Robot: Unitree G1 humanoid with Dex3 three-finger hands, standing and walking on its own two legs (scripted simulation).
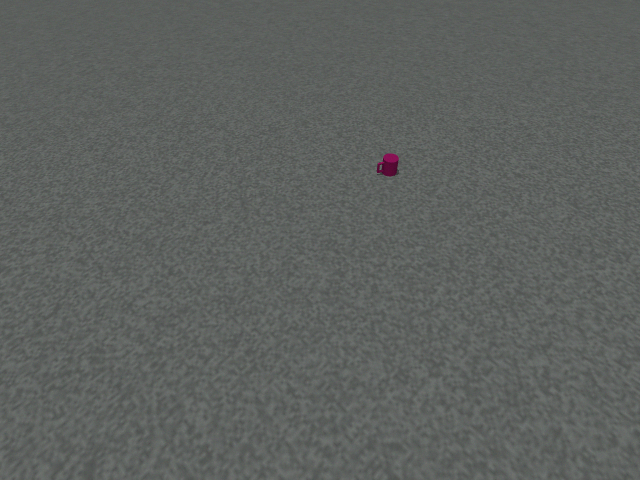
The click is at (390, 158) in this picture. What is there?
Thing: mug
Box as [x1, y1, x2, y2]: [377, 153, 398, 175]
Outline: 398,157 391,153 385,154 383,156 383,161 378,163 377,165 377,172 381,171 385,175 395,174
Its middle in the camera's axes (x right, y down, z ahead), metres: +0.34 -0.40 +1.98
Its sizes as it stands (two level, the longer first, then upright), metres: 0.113 0.079 0.088
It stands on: the floor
